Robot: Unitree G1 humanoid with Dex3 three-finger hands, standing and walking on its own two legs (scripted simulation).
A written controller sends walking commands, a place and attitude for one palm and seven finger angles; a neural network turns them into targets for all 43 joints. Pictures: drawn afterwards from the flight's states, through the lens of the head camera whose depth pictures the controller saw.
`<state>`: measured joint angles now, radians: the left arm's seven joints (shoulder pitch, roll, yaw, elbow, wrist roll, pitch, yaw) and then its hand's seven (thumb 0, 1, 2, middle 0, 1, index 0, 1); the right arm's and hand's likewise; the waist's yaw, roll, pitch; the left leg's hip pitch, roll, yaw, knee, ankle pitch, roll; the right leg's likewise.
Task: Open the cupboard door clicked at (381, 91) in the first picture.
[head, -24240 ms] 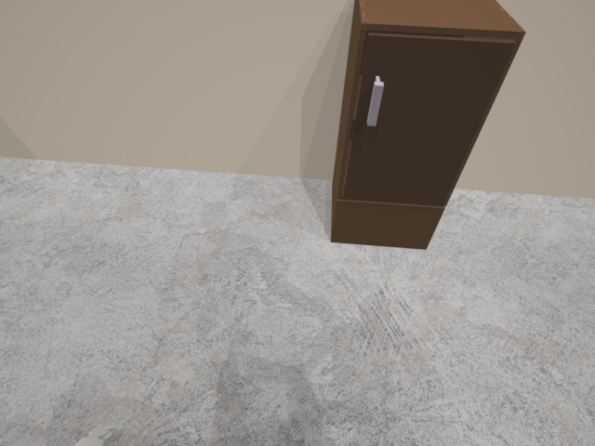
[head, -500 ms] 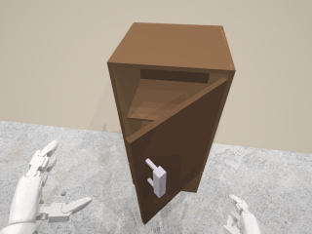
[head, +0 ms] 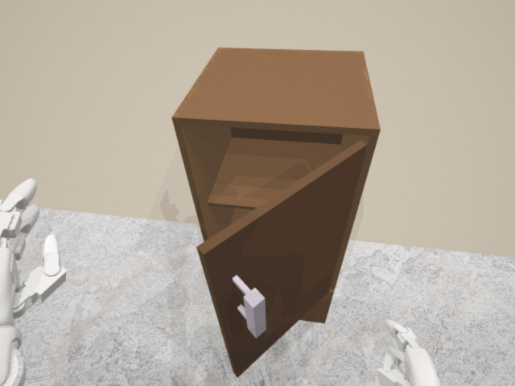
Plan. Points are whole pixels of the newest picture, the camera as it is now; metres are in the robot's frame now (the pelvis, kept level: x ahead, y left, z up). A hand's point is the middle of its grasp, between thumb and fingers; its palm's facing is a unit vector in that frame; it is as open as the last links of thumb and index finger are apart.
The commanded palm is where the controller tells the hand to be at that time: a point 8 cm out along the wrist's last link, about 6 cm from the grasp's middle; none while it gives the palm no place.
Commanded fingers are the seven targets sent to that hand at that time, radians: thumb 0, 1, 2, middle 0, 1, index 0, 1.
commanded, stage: draw the hand back to the body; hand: left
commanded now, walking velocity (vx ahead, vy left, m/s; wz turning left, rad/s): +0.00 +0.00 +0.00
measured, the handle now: (247, 305) +0.27 +0.06 -0.05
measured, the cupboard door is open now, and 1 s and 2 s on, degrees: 49 49 49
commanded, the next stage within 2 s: step back with the hand held close in 0.24 s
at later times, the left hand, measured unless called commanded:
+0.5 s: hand (62, 284) +0.18 +0.26 +0.15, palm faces +0.42 -0.79 -0.45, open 7.4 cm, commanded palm +0.12 +0.29 +0.17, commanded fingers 0.00 0.90 0.90 -0.20 -0.30 -0.20 -0.30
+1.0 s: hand (1, 356) +0.10 +0.28 +0.15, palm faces +0.40 -0.77 -0.50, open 7.4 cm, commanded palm +0.04 +0.32 +0.17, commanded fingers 0.00 0.90 0.90 -0.20 -0.30 -0.20 -0.30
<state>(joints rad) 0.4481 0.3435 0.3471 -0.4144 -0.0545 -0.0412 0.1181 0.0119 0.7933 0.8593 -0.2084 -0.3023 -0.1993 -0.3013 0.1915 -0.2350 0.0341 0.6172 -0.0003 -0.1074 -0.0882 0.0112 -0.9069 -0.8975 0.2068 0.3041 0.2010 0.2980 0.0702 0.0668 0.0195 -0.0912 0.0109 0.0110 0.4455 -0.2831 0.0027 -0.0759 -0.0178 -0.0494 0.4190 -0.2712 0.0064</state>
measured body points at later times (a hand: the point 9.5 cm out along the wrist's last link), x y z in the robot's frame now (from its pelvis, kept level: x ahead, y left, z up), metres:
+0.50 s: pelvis -0.02 -0.01 +0.00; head -0.02 -0.02 +0.45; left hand +0.15 +0.30 +0.18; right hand +0.17 -0.24 -0.08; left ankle -0.02 +0.12 -0.74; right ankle -0.02 -0.12 -0.74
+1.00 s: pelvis -0.10 +0.02 -0.01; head -0.08 +0.02 +0.44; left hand +0.07 +0.32 +0.17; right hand +0.09 -0.22 -0.08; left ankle -0.02 +0.12 -0.74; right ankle -0.02 -0.12 -0.74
